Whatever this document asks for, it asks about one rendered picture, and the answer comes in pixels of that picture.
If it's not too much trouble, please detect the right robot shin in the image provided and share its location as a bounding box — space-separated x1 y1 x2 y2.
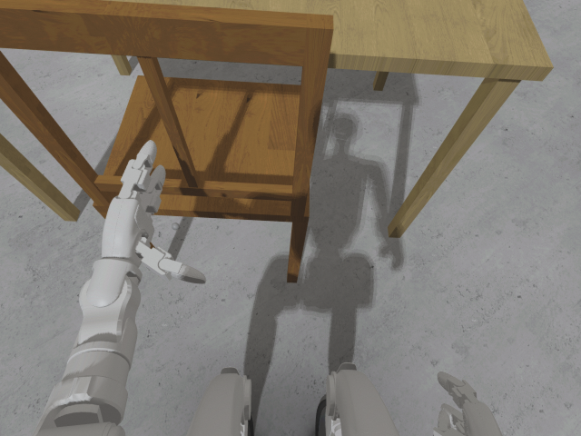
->
325 362 357 436

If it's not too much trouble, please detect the robot left forearm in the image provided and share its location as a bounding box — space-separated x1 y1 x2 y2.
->
32 257 143 436

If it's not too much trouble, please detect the table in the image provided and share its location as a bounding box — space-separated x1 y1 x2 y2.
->
0 0 554 238

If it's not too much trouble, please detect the left robot hand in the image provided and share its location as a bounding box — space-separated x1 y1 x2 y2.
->
102 140 206 283

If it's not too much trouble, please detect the right robot hand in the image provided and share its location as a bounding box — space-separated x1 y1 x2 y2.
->
433 372 503 436

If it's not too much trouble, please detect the chair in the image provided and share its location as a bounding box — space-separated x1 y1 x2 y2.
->
0 0 333 282

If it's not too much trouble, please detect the robot left thigh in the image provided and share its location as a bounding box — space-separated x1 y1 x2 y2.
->
186 373 251 436

